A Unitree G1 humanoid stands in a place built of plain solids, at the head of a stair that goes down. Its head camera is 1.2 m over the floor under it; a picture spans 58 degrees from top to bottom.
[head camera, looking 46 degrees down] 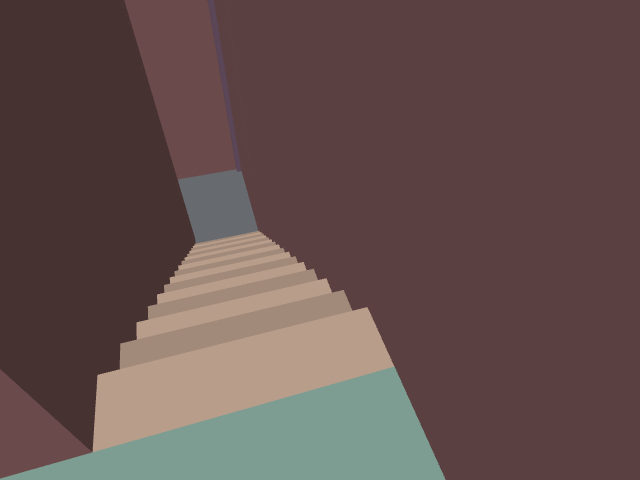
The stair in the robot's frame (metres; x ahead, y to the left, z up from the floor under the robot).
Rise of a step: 0.19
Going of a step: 0.23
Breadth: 0.86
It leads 17 degrees to the left of straight ahead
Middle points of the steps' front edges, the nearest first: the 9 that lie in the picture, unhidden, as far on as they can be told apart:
0.73 0.25 0.00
0.94 0.31 -0.19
1.16 0.38 -0.38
1.38 0.44 -0.57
1.59 0.51 -0.76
1.81 0.57 -0.95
2.03 0.64 -1.15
2.25 0.70 -1.34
2.46 0.77 -1.53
